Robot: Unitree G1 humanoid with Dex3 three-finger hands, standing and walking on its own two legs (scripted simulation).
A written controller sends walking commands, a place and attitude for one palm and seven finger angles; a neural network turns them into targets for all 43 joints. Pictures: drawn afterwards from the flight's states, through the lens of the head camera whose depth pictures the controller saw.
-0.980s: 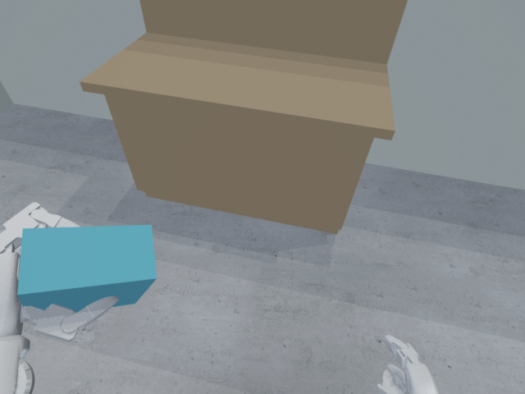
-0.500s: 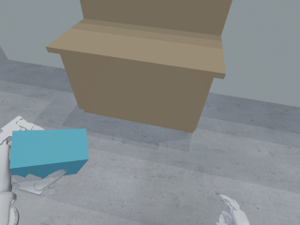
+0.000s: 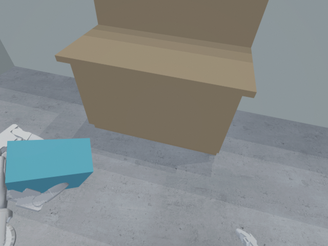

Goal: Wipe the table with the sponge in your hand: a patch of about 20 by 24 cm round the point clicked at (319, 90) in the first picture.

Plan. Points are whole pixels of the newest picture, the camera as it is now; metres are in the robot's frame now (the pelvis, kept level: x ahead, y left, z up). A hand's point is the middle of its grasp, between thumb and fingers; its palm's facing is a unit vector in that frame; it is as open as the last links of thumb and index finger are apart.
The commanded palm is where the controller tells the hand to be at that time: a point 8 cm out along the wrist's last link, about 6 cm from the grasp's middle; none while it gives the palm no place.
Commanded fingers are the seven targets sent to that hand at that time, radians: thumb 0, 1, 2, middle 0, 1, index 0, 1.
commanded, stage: walk to a spot facing it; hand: left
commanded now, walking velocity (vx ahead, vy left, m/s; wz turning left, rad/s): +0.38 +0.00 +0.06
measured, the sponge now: (61, 167) +0.23 +0.21 +0.15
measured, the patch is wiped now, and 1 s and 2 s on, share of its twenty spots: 0.00 0.00 0.00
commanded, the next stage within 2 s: none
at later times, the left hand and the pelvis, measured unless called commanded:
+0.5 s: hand (79, 123) +0.31 +0.20 +0.18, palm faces +0.49 -0.73 -0.47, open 10.1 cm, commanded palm +0.25 +0.24 +0.18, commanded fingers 0.00 0.10 1.30 -1.20 -1.60 -1.20 -1.60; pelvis +0.13 -0.06 +0.01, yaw +8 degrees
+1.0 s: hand (87, 102) +0.37 +0.20 +0.18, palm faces +0.70 -0.54 -0.47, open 10.1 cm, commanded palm +0.32 +0.21 +0.18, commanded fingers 0.00 0.10 1.30 -1.20 -1.60 -1.20 -1.60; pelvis +0.28 -0.10 -0.01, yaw +21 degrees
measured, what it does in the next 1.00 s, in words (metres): walks ahead, turning left: right foot, then left foot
